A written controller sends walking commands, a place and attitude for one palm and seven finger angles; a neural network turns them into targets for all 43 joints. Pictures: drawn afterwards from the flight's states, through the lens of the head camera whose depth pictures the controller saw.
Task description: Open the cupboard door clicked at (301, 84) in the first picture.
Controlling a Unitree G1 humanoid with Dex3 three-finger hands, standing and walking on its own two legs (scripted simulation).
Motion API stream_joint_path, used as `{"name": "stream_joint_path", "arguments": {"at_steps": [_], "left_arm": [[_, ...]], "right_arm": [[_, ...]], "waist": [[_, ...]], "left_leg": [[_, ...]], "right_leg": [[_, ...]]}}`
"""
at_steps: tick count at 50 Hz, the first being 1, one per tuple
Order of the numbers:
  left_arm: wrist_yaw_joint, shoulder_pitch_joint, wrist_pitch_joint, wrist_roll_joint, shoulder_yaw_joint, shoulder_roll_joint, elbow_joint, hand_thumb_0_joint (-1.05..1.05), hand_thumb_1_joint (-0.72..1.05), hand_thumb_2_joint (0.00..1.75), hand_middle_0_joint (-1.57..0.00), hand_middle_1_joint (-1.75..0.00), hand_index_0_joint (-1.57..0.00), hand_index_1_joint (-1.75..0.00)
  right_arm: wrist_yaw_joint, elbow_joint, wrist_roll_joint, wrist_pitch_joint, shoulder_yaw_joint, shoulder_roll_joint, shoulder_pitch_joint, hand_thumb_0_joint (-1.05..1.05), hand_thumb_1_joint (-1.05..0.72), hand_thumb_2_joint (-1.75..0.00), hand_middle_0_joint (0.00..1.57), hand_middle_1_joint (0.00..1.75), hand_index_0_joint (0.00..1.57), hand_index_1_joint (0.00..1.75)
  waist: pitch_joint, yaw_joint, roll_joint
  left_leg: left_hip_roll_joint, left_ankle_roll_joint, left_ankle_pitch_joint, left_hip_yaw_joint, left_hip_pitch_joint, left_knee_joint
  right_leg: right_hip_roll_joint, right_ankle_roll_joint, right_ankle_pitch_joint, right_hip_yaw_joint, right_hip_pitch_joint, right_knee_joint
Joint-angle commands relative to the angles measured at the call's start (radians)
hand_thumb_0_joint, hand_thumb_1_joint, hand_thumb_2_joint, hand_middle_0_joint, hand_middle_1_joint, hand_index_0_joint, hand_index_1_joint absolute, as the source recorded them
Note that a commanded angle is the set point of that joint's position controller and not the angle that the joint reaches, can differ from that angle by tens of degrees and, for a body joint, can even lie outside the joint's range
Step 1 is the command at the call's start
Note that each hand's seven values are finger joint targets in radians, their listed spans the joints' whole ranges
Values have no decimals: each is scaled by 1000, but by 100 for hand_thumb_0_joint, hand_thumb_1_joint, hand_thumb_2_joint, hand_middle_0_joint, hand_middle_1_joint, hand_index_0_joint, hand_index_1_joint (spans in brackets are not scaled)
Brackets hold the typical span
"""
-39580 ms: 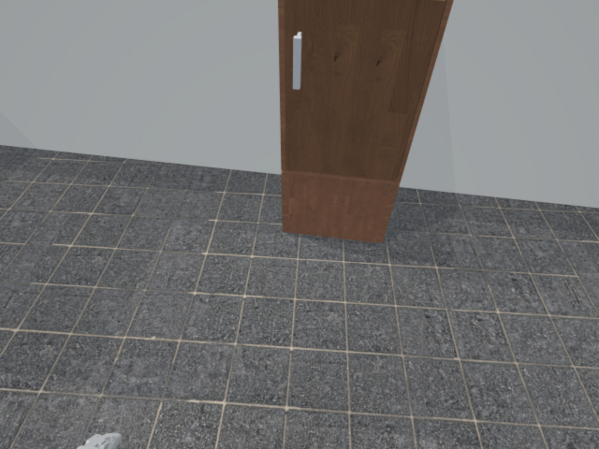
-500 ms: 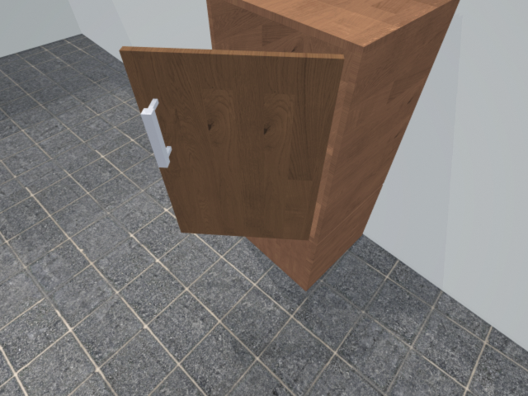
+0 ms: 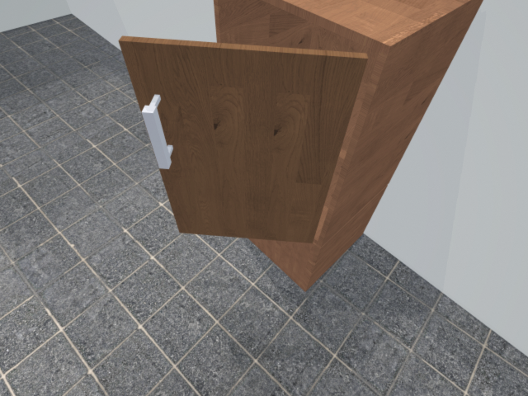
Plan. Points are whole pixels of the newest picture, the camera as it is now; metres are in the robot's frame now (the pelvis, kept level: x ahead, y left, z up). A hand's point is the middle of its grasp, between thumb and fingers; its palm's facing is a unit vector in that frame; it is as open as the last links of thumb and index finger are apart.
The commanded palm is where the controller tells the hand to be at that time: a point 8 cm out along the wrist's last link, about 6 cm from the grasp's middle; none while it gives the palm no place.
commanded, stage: shuffle to correct the standing spot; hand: left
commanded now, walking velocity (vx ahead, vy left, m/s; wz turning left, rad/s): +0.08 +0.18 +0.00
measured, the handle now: (160, 133) +0.57 +0.26 +0.04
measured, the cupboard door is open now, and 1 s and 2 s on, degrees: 42 42 42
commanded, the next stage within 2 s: come to a stop and stand still in 0.28 s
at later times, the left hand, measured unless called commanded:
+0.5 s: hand out of the picture +0.03 +0.24 -0.17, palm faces +0.12 -0.96 -0.24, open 7.3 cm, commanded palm none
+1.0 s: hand out of the picture +0.05 +0.22 -0.16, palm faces +0.08 -0.97 -0.23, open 7.3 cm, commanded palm none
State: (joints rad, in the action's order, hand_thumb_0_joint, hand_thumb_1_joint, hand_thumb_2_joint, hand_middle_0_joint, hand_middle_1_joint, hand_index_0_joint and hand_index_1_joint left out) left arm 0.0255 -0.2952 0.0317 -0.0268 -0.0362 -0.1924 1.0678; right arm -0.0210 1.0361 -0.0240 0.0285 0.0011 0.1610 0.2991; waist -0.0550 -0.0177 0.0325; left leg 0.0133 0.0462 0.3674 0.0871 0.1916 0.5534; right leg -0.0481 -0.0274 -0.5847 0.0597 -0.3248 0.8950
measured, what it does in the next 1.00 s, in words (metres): steps on the spot: right foot, then left foot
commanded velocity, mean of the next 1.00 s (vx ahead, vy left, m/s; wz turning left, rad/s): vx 0.00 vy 0.00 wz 0.00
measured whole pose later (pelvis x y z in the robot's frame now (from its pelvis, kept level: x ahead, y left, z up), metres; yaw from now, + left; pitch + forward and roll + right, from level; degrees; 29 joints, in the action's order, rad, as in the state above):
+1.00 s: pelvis +0.02 +0.03 +0.01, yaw +3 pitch +0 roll +1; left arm 0.02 -0.28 0.01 -0.03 -0.03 -0.15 1.00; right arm -0.02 1.04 -0.02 -0.05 0.04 0.18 0.27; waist 0.00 0.01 -0.02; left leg -0.06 -0.01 0.37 0.04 0.39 0.65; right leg 0.01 -0.05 -0.33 0.08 -0.20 0.52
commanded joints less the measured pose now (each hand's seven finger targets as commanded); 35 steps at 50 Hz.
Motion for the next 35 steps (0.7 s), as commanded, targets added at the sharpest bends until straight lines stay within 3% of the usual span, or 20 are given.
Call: {"name": "stream_joint_path", "arguments": {"at_steps": [1, 4, 5, 6, 7, 8, 9, 11, 13, 15, 20, 23, 24, 25, 26, 27, 28, 30, 31, 35], "left_arm": [[-6, 56, -36, 5, -8, -21, -107, 0, 90, 90, -20, -30, -20, -30], [-5, -34, -39, 3, -12, -21, -82, 0, 90, 90, -20, -30, -20, -30], [-1, -101, -49, 1, -19, -51, -66, 0, 90, 90, -20, -30, -20, -30], [9, -177, -62, -6, -37, -133, -51, 0, 90, 90, -20, -30, -20, -30], [15, -224, -65, -1, -57, -215, -47, 0, 90, 90, -20, -30, -20, -30], [21, -206, -64, 8, -52, -207, -52, 0, 90, 90, -20, -30, -20, -30], [26, -144, -65, 5, -49, -178, -69, 0, 90, 90, -20, -30, -20, -30], [30, -57, -63, 0, -45, -147, -91, 0, 90, 90, -20, -30, -20, -30], [24, -37, -68, -2, -40, -133, -103, 0, 90, 90, -20, -30, -20, -30], [19, -28, -64, -3, -48, -155, -109, 0, 90, 90, -20, -30, -20, -30], [12, -43, -52, -9, -62, -201, -113, 0, 90, 90, -20, -30, -20, -30], [11, -13, -36, -11, -59, -195, -117, 0, 90, 90, -20, -30, -20, -30], [11, -23, -29, -8, -51, -167, -116, 0, 90, 90, -20, -30, -20, -30], [9, -49, -23, -1, -38, -121, -117, 0, 90, 90, -20, -30, -20, -30], [13, -85, -12, 8, -23, -50, -127, 0, 90, 90, -20, -30, -20, -30], [20, -66, -6, 10, -17, -59, -134, 0, 90, 90, -20, -30, -20, -30], [23, -59, -10, 3, -16, -52, -147, 0, 90, 90, -20, -30, -20, -30], [13, -55, -8, 2, -20, -56, -93, 0, 90, 90, -20, -30, -20, -30], [6, -61, -7, 3, -22, -69, -87, 0, 90, 90, -20, -30, -20, -30], [-9, -56, 17, 4, -25, -70, -88, 0, 90, 90, -20, -30, -20, -30]], "right_arm": [[-12, -25, -8, -3, 25, 148, 75, 0, -90, -90, 20, 30, 20, 30], [-10, -40, 4, -5, 29, 155, 41, 0, -90, -90, 20, 30, 20, 30], [-7, -44, 11, -3, 30, 152, 36, 0, -90, -90, 20, 30, 20, 30], [0, -54, 20, 0, 28, 114, 36, 0, -90, -90, 20, 30, 20, 30], [2, -87, 14, -2, 31, 96, 11, 0, -90, -90, 20, 30, 20, 30], [-5, -87, 3, -18, 40, 123, 9, 0, -90, -90, 20, 30, 20, 30], [1, -81, 2, -30, 43, 106, -12, 0, -90, -90, 20, 30, 20, 30], [17, -69, -2, -45, 46, 93, -21, 0, -90, -90, 20, 30, 20, 30], [29, -72, -1, -52, 42, 71, -16, 0, -90, -90, 20, 30, 20, 30], [34, -81, 5, -59, 42, 60, -32, 0, -90, -90, 20, 30, 20, 30], [39, -123, 14, -53, 40, 55, -108, 0, -90, -90, 20, 30, 20, 30], [30, -112, 16, -34, 45, 60, -51, 0, -90, -90, 20, 30, 20, 30], [26, -93, 13, -26, 47, 78, -7, 0, -90, -90, 20, 30, 20, 30], [19, -82, 9, -15, 59, 140, 46, 0, -90, -90, 20, 30, 20, 30], [11, -89, 5, -8, 72, 218, 70, 0, -90, -90, 20, 30, 20, 30], [3, -96, 2, -20, 71, 239, 67, 0, -90, -90, 20, 30, 20, 30], [4, -112, -7, -21, 62, 221, 24, 0, -90, -90, 20, 30, 20, 30], [-12, -97, -7, -8, 43, 162, -69, 0, -90, -90, 20, 30, 20, 30], [-14, -103, -4, -9, 35, 136, -92, 0, -90, -90, 20, 30, 20, 30], [-23, -95, -4, -24, 53, 173, -66, 0, -90, -90, 20, 30, 20, 30]], "waist": [[12, 8, -158], [48, -41, -131], [73, -74, -60], [132, -101, 125], [121, -109, 284], [88, -86, 146], [31, -65, 106], [-25, -31, 144], [4, -12, 148], [27, -9, 144], [54, -34, 162], [75, 6, 181], [91, 23, 125], [153, 39, -38], [176, 36, -280], [159, 54, -244], [77, 37, -175], [61, 7, -290], [39, 3, -299], [81, 19, -188]], "left_leg": [[-235, 183, -712, -206, -83, -167], [-187, 128, -556, -151, 32, -105], [-154, 88, -452, -121, 91, -33], [-74, 28, -222, -53, 235, 140], [24, -30, 207, -14, 388, 384], [-24, -48, 251, -112, 394, 508], [-42, -55, 190, -123, 415, 566], [-69, -68, 115, -109, 438, 609], [-62, -81, 34, -77, 397, 571], [-58, -94, -19, -38, 351, 484], [-29, -100, -61, 24, 259, 236], [-9, -86, -154, 44, 69, 27], [-23, -81, -245, 42, -41, -70], [-126, -52, -426, -49, -162, -103], [-351, 53, -653, -328, -173, -170], [-414, 149, -636, -386, -62, -232], [-416, 173, -511, -336, 43, -245], [-336, 120, -522, -292, 76, -267], [-315, 116, -522, -246, 110, -260], [-317, 124, -361, -240, 56, -280]], "right_leg": [[-5, -12, 41, 41, -96, -38], [7, -3, 303, 67, 120, -277], [-34, -8, 396, 27, 244, -394], [-228, -64, 526, -210, 416, -470], [-477, -191, 809, -514, 446, -572], [-512, -256, 863, -495, 366, -576], [-458, -246, 829, -421, 282, -578], [-386, -201, 828, -279, 201, -569], [-310, -156, 876, -149, 167, -553], [-281, -132, 830, -89, 141, -549], [-262, -108, 791, -72, 150, -504], [-214, -68, 653, -36, 73, -419], [-172, -39, 552, -18, 27, -351], [-109, 3, 367, 25, -16, -231], [-16, 54, -10, 59, -121, -68], [-5, 40, -82, -29, -94, 57], [-25, 20, -40, -42, -84, 121], [-26, 31, 69, -83, -86, 138], [-28, 32, 102, -79, -73, 138], [7, 43, 131, -58, -86, 111]]}}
